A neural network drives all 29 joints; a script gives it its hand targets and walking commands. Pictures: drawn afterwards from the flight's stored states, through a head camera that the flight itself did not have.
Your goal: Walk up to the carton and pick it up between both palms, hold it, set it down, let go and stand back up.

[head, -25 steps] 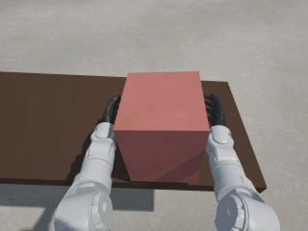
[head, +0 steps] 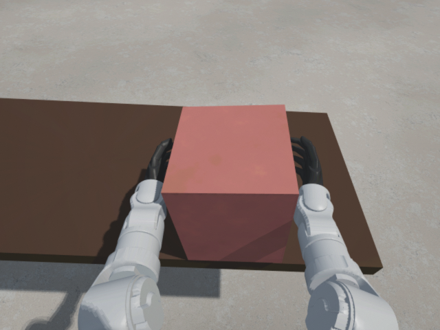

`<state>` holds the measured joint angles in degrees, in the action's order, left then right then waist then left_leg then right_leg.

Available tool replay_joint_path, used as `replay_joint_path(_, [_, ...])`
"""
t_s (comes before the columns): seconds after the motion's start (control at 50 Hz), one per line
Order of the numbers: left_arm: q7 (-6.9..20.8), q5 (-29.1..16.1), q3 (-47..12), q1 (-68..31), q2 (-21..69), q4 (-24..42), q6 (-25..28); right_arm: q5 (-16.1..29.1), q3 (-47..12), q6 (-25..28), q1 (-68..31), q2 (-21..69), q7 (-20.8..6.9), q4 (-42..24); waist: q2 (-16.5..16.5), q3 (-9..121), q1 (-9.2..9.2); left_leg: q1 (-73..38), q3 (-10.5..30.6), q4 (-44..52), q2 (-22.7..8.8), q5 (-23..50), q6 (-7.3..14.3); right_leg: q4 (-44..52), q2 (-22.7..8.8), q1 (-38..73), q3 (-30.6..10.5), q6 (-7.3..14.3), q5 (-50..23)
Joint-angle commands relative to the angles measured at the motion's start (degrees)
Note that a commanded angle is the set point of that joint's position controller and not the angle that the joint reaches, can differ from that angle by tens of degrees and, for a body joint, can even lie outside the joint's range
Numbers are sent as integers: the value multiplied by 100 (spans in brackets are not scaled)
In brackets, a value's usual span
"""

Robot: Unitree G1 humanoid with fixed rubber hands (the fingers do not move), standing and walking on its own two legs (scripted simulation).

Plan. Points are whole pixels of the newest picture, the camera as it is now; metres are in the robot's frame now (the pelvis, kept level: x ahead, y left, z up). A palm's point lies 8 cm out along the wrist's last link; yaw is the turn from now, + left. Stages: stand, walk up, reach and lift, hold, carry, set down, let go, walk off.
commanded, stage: set down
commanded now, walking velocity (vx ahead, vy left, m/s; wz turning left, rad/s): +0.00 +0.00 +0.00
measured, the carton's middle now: (233, 186) +0.40 -0.01 +0.02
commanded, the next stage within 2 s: none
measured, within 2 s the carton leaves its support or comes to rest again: rests again in 0.74 s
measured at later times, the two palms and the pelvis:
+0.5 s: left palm (157, 179) +0.40 +0.14 +0.05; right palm (310, 181) +0.38 -0.15 +0.07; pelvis +0.00 +0.00 +0.00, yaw +0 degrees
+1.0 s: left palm (165, 181) +0.40 +0.12 +0.04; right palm (316, 189) +0.38 -0.17 +0.04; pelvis +0.00 +0.00 +0.00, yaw +0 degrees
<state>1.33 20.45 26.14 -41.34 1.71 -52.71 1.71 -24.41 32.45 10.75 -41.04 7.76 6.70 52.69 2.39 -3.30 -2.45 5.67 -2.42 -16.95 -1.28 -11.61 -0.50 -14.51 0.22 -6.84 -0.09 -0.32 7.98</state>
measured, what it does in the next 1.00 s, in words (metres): stands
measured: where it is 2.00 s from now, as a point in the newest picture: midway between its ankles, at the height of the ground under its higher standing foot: outside the picture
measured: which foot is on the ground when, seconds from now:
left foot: down 0.00-1.00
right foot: down 0.00-1.00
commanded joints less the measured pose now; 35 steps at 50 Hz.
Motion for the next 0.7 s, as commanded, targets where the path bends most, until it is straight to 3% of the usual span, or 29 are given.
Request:
replay_joint_path(0.0, [526,375,-1080,-2981,2899,228,406,-351,-1239,497,-2186,2873,-926,29,-428,2365,-59,261,-418,23,152,1910,-232,-277,49,1086,622,-185,-1874])
replay_joint_path(0.68, [631,667,-597,-2352,2457,196,384,-375,-1030,375,-1749,2477,-1008,-5,-297,1712,2,344,-422,119,197,1346,-31,-235,76,775,566,-245,-1333])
